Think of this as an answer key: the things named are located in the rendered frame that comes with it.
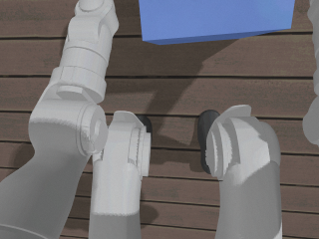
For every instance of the right robot forearm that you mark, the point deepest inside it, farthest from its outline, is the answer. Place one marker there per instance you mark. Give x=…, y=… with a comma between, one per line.
x=313, y=15

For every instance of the carton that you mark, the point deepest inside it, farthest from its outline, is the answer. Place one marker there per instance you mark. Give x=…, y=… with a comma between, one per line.
x=166, y=22

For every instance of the robot right upper arm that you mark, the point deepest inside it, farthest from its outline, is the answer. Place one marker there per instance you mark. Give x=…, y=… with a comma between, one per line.
x=310, y=122

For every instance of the robot left shin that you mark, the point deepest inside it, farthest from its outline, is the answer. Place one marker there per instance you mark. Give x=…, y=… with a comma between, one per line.
x=119, y=116

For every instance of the robot left upper arm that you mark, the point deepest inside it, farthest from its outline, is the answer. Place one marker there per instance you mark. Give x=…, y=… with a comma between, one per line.
x=36, y=199

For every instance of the robot left thigh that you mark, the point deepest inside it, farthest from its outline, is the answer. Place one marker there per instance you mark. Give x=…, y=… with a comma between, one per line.
x=117, y=182

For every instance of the left robot forearm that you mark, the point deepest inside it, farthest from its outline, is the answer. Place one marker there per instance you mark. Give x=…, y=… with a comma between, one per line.
x=86, y=53

